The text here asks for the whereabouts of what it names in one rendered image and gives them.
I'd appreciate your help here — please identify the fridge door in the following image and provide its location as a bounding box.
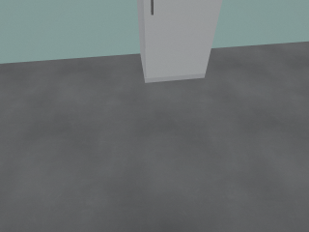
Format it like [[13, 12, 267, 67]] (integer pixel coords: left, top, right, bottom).
[[143, 0, 223, 78]]

